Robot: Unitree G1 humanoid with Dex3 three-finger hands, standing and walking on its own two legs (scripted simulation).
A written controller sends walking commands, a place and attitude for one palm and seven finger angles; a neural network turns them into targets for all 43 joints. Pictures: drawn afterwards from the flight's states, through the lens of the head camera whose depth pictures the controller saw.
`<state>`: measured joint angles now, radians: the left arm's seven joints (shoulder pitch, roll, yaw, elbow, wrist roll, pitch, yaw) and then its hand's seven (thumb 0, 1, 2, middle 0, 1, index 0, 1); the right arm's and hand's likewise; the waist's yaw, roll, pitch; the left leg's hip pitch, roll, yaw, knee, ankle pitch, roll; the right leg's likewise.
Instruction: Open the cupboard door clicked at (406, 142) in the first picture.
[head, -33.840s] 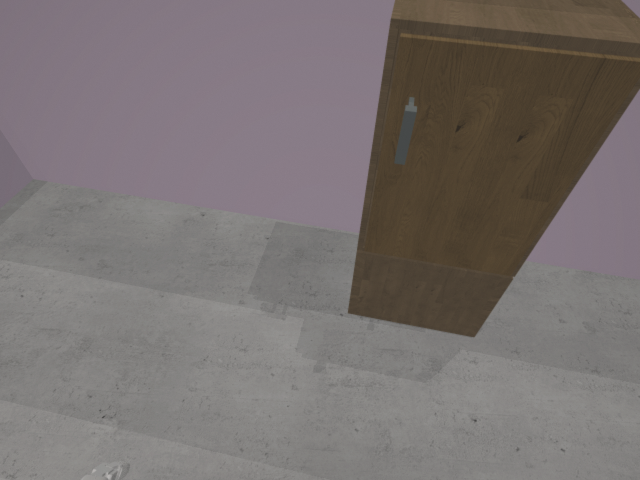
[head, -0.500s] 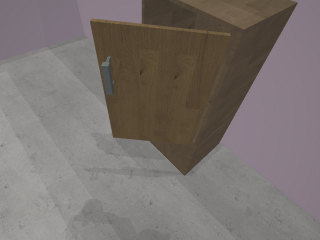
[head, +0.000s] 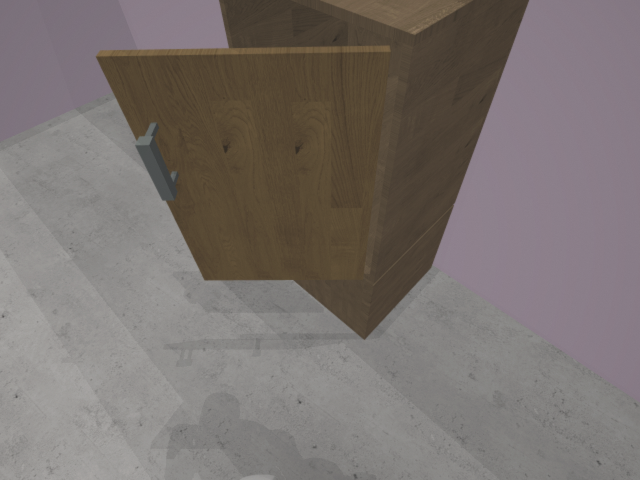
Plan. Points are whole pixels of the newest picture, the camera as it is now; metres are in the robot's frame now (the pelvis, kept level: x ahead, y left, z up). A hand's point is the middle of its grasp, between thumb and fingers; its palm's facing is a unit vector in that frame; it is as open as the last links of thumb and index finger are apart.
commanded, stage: come to a stop and stand still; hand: left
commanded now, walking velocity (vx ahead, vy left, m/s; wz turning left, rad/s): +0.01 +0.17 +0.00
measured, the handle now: (161, 162) +0.58 +0.31 +0.04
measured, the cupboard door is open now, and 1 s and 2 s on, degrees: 43 43 43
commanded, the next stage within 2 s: look again from close up in 1.10 s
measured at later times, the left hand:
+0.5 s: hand out of the picture +0.01 +0.25 -0.17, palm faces +0.04 -0.96 -0.28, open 7.4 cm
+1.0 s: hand out of the picture -0.04 +0.24 -0.17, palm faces -0.01 -0.97 -0.24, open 7.4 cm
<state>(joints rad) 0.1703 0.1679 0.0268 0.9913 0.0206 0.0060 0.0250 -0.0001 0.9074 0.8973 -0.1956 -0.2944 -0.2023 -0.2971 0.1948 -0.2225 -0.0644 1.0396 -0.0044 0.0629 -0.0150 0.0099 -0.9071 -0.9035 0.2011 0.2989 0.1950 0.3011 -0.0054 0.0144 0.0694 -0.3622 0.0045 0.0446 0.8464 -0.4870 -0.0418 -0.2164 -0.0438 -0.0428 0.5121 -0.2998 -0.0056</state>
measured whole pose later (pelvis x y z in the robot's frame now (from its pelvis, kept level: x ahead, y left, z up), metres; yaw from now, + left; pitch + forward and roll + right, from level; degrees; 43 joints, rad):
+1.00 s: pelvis -0.06 +0.04 +0.00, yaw +0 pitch -2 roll +0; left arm 0.31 0.23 0.00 1.02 0.02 0.01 0.02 0.00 0.91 0.90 -0.20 -0.29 -0.20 -0.30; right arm 0.29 -0.23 -0.03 1.04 -0.02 0.01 0.00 0.01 -0.90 -0.90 0.20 0.30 0.20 0.30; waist 0.00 -0.01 0.02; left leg -0.24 -0.02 0.08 0.46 -0.19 0.06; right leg -0.23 -0.06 -0.03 0.45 -0.18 0.04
